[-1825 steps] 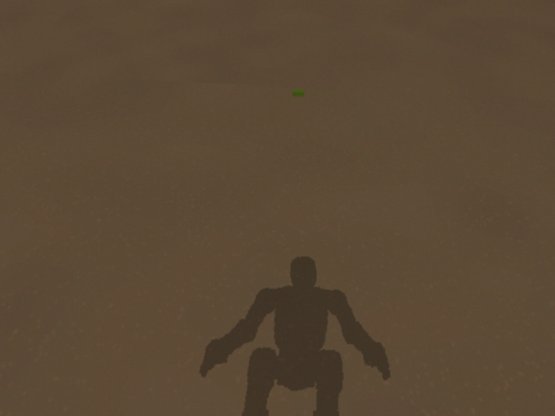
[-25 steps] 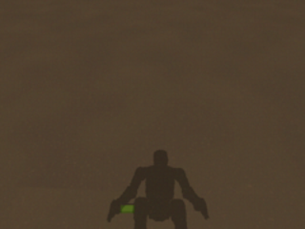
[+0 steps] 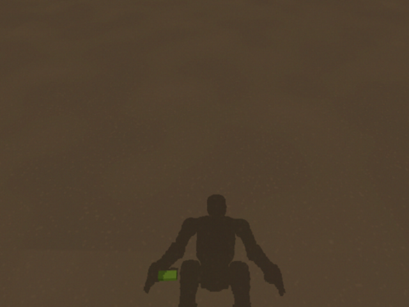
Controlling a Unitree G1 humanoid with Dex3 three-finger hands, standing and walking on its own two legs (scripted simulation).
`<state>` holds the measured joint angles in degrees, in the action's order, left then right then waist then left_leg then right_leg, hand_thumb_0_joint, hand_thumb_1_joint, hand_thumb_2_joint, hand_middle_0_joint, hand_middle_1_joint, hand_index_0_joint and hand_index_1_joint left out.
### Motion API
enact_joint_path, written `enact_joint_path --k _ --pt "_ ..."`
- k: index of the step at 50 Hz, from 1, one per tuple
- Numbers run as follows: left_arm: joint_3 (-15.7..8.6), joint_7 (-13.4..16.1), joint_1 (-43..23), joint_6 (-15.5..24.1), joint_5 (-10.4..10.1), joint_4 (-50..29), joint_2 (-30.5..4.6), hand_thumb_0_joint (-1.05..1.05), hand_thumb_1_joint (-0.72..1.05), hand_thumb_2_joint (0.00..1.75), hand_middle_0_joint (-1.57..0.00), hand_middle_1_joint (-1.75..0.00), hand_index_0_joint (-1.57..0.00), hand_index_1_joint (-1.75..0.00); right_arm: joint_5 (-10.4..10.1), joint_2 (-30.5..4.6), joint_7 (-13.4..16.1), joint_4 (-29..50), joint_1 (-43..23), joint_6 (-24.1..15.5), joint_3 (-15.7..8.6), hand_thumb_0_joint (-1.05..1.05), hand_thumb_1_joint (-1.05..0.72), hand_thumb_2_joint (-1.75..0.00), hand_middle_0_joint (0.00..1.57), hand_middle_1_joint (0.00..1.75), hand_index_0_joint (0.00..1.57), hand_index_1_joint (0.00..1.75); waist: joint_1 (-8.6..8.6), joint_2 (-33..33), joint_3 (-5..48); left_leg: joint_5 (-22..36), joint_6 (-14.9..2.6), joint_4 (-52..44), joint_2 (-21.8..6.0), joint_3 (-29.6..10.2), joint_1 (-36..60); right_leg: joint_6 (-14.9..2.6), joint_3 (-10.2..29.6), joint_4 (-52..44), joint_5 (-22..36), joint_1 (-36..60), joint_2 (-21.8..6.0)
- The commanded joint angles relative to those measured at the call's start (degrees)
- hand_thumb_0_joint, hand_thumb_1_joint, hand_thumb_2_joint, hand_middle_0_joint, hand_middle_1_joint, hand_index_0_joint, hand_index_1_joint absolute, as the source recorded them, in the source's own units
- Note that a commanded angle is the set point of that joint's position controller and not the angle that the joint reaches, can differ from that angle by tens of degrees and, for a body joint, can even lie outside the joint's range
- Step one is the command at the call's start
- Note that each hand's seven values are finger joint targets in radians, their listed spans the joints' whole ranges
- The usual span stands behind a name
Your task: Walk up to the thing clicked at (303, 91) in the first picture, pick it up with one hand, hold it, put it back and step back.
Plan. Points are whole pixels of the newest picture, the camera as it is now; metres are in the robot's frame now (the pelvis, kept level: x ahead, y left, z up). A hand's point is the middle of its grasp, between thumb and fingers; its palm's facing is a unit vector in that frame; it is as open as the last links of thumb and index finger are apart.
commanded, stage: stand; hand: left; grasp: from above
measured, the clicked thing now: (167, 275) +0.46 +0.22 -0.76
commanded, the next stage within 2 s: step back in 1.26 s
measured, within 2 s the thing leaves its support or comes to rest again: neither
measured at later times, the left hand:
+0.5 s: hand out of the picture +0.09 +0.23 -0.15, palm faces +0.01 -0.94 -0.33, open 7.4 cm
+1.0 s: hand out of the picture +0.10 +0.23 -0.15, palm faces -0.01 -0.94 -0.34, open 7.4 cm
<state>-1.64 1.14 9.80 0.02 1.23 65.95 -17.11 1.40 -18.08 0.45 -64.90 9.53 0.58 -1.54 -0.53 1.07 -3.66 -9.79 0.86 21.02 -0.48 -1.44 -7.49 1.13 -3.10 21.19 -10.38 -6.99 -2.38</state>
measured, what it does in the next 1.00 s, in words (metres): stands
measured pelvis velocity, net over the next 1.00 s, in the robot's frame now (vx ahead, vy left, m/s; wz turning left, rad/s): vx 0.02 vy -0.01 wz -0.02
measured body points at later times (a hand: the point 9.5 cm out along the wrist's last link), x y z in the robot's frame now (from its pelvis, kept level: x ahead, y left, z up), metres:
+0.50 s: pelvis +0.01 -0.01 +0.00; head +0.01 -0.02 +0.45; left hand +0.08 +0.28 -0.13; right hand +0.08 -0.30 -0.14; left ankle +0.02 +0.13 -0.75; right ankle +0.02 -0.13 -0.75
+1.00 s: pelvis +0.02 -0.01 +0.00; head +0.03 -0.02 +0.45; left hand +0.10 +0.28 -0.13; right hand +0.09 -0.31 -0.14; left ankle +0.02 +0.13 -0.75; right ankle +0.02 -0.13 -0.75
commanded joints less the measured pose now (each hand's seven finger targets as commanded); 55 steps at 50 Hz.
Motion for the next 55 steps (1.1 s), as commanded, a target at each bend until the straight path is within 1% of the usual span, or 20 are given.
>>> enact_joint_path --k 1,3,5,7,8,11,14,17,18,21,24,26,28,29,30,32,41,44,46,55 --pt "-2.3 0.5 -3.2 1.4 -0.1 -3.4 -11.5 0.0 0.9 0.9 -0.2 -0.3 -0.2 -0.3 -0.1 -10.0 0.8 3.2 -1.7 -1.7 -1.4 0.0 -0.9 -0.9 0.2 0.3 0.2 0.3 0.38 -1.1 2.5 2.8 -2.25 -4.0 -5.2 -4.6 -0.7 -1.5 6.2 -5.2 1.3 1.0 -5.2" --pt "-2.1 0.5 -2.6 1.3 -0.2 -2.8 -10.8 0.0 0.9 0.9 -0.2 -0.3 -0.2 -0.3 -0.2 -9.9 0.9 3.1 -2.2 -1.8 -1.2 0.0 -0.9 -0.9 0.2 0.3 0.2 0.3 0.04 -0.6 3.2 5.2 -2.19 -4.0 -5.5 -4.6 0.2 -1.53 5.9 -4.8 4.3 1.8 -5.1" --pt "-2.1 0.4 -2.8 1.3 -0.2 -2.9 -11.2 0.0 0.9 0.9 -0.2 -0.3 -0.2 -0.3 -0.2 -10.4 0.9 2.9 -2.3 -1.7 -1.2 0.0 -0.9 -0.9 0.2 0.3 0.2 0.3 -0.15 -1.0 2.1 5.4 -2.02 -4.5 -5.6 -4.6 -0.1 -1.38 5.7 -5.3 3.5 1.4 -4.8" --pt "-2.2 0.4 -3.3 1.2 -0.2 -2.7 -11.1 0.0 0.9 0.9 -0.2 -0.3 -0.2 -0.3 -0.2 -9.8 1.0 2.7 -2.5 -1.7 -1.1 0.0 -0.9 -0.9 0.2 0.3 0.2 0.3 0.1 -1.9 1.4 3.4 -1.9 -4.8 -5.4 -4.4 -0.4 -1.31 5.7 -5.7 1.3 0.7 -4.6" --pt "-2.2 0.4 -3.6 1.3 -0.1 -3.1 -11.4 0.0 0.9 0.9 -0.2 -0.3 -0.2 -0.3 -0.2 -10.3 0.9 3.0 -2.5 -1.8 -1.2 0.0 -0.9 -0.9 0.2 0.3 0.2 0.3 0.2 -1.2 2.4 5.1 -1.85 -4.6 -5.7 -4.3 0.2 -1.41 5.7 -5.5 2.9 1.4 -5.0" --pt "-2.3 0.3 -4.2 1.3 -0.2 -3.2 -11.5 0.0 0.9 0.9 -0.2 -0.3 -0.2 -0.3 -0.1 -10.5 1.0 2.7 -2.9 -1.9 -1.1 0.0 -0.9 -0.9 0.2 0.3 0.2 0.3 0.1 -0.2 2.7 5.4 -1.64 -4.9 -5.8 -4.2 -0.1 -1.51 5.8 -5.3 4.2 1.8 -5.0" --pt "-2.3 0.4 -4.6 1.3 -0.3 -3.2 -11.3 0.0 0.9 0.9 -0.2 -0.3 -0.2 -0.3 -0.3 -10.5 1.1 2.8 -3.4 -2.0 -1.2 0.0 -0.9 -0.9 0.2 0.3 0.2 0.3 0.12 -0.7 3.8 8.3 -1.73 -4.5 -6.1 -4.1 1.1 -1.48 5.6 -4.8 7.4 2.6 -5.0" --pt "-2.4 0.2 -4.9 1.4 -0.3 -3.2 -11.7 0.0 0.9 0.9 -0.2 -0.3 -0.2 -0.3 -0.2 -10.7 1.0 2.7 -3.6 -2.1 -1.2 0.0 -0.9 -0.9 0.2 0.3 0.2 0.3 0.19 -1.2 3.1 6.9 -1.53 -5.0 -6.2 -4.0 1.3 -1.47 5.8 -5.3 5.8 1.7 -5.0" --pt "-2.3 0.2 -5.2 1.4 -0.2 -3.3 -11.6 0.0 0.9 0.9 -0.2 -0.3 -0.2 -0.3 -0.2 -10.8 1.0 2.8 -4.0 -2.0 -1.2 0.0 -0.9 -0.9 0.2 0.3 0.2 0.3 0.17 -0.5 3.5 7.6 -1.56 -4.8 -6.2 -3.8 1.5 -1.53 5.7 -5.1 6.7 2.0 -5.0" --pt "-2.3 0.2 -5.2 1.4 -0.1 -3.2 -12.0 0.0 0.9 0.9 -0.2 -0.3 -0.2 -0.3 -0.2 -10.6 0.9 2.7 -4.1 -1.9 -1.2 0.0 -0.9 -0.9 0.2 0.3 0.2 0.3 0.15 -1.6 1.5 4.2 -1.4 -5.8 -6.1 -4.1 0.0 -1.43 5.7 -6.2 2.4 0.9 -4.7" --pt "-2.3 0.1 -5.6 1.5 -0.1 -3.4 -12.3 0.0 0.9 0.9 -0.2 -0.3 -0.2 -0.3 -0.3 -10.8 0.7 2.8 -4.5 -1.9 -1.4 0.0 -0.9 -0.9 0.2 0.3 0.2 0.3 0.2 -1.2 1.9 3.9 -1.42 -5.6 -6.2 -3.9 0.5 -1.59 5.8 -6.4 1.1 0.6 -4.6" --pt "-2.3 0.0 -6.0 1.5 -0.2 -3.7 -12.7 0.0 0.9 0.9 -0.2 -0.3 -0.2 -0.3 -0.3 -11.1 0.7 2.9 -4.7 -2.0 -1.3 0.0 -0.9 -0.9 0.2 0.3 0.2 0.3 0.28 -0.4 3.0 3.7 -1.46 -5.5 -6.3 -3.7 0.6 -1.89 6.4 -6.2 2.2 1.5 -5.1" --pt "-2.1 -0.1 -5.4 1.5 -0.1 -3.6 -12.4 0.0 0.9 0.9 -0.2 -0.3 -0.2 -0.3 -0.3 -11.2 0.6 2.8 -4.7 -2.0 -1.3 0.0 -0.9 -0.9 0.2 0.3 0.2 0.3 0.1 -0.7 2.1 2.9 -1.38 -5.7 -6.2 -3.9 0.4 -1.74 6.2 -6.6 0.2 0.7 -4.8" --pt "-2.2 -0.1 -5.8 1.5 -0.1 -3.7 -12.7 0.0 0.9 0.9 -0.2 -0.3 -0.2 -0.3 -0.3 -11.5 0.6 2.9 -4.9 -1.9 -1.5 0.0 -0.9 -0.9 0.2 0.3 0.2 0.3 0.28 -0.6 3.1 2.6 -1.59 -5.5 -6.2 -3.8 0.4 -1.73 6.4 -6.6 0.8 1.1 -4.8" --pt "-2.3 -0.1 -6.0 1.7 -0.2 -3.8 -13.1 0.0 0.9 0.9 -0.2 -0.3 -0.2 -0.3 -0.3 -11.4 0.6 2.9 -4.7 -2.0 -1.4 0.0 -0.9 -0.9 0.2 0.3 0.2 0.3 0.39 -0.8 3.6 4.3 -1.53 -5.3 -6.3 -3.7 1.3 -1.87 6.5 -6.2 2.9 1.4 -5.0" --pt "-2.1 -0.1 -6.0 1.6 -0.2 -3.8 -12.9 0.0 0.9 0.9 -0.2 -0.3 -0.2 -0.3 -0.3 -11.3 0.5 2.9 -4.9 -1.9 -1.4 0.0 -0.9 -0.9 0.2 0.3 0.2 0.3 0.39 -1.3 2.9 4.1 -1.39 -5.4 -6.3 -3.8 0.6 -1.79 6.2 -6.4 2.0 1.2 -4.8" --pt "-2.0 -0.2 -5.9 1.6 -0.5 -3.8 -13.4 0.0 0.9 0.9 -0.2 -0.3 -0.2 -0.3 -0.4 -11.8 0.5 2.7 -4.5 -2.1 -1.1 0.0 -0.9 -0.9 0.2 0.3 0.2 0.3 0.43 -0.7 4.4 6.9 -1.26 -5.5 -6.7 -3.5 1.8 -2.09 6.2 -5.1 6.4 2.5 -5.1" --pt "-1.9 -0.2 -5.6 1.7 -0.5 -3.9 -13.3 0.0 0.9 0.9 -0.2 -0.3 -0.2 -0.3 -0.4 -12.3 0.6 2.7 -4.7 -2.1 -1.1 0.0 -0.9 -0.9 0.2 0.3 0.2 0.3 0.41 -1.1 5.4 9.5 -1.5 -4.8 -6.8 -3.3 2.9 -1.99 6.3 -4.9 10.0 2.9 -5.2" --pt "-1.9 -0.2 -5.6 1.6 -0.6 -3.8 -13.4 0.0 0.9 0.9 -0.2 -0.3 -0.2 -0.3 -0.4 -12.1 0.7 2.6 -4.6 -2.1 -0.9 0.0 -0.9 -0.9 0.2 0.3 0.2 0.3 0.46 -0.7 4.2 8.3 -1.26 -5.3 -6.7 -3.3 2.3 -2.01 6.2 -4.9 8.6 2.2 -5.0" --pt "-1.8 -0.2 -5.9 1.7 -0.5 -4.2 -13.9 0.0 0.9 0.9 -0.2 -0.3 -0.2 -0.3 -0.4 -12.2 0.5 2.8 -5.1 -1.9 -1.0 0.0 -0.9 -0.9 0.2 0.3 0.2 0.3 0.48 -1.0 4.0 7.4 -1.07 -5.6 -6.8 -3.1 2.1 -1.97 6.3 -5.3 7.9 1.9 -5.0"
